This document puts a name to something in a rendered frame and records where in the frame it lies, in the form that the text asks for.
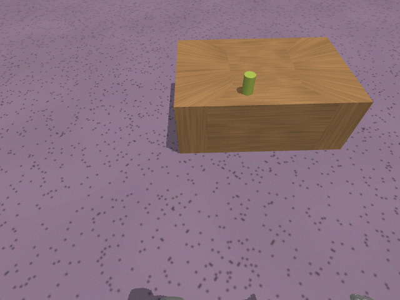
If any can can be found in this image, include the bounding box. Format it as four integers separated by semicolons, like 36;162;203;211
242;71;256;96

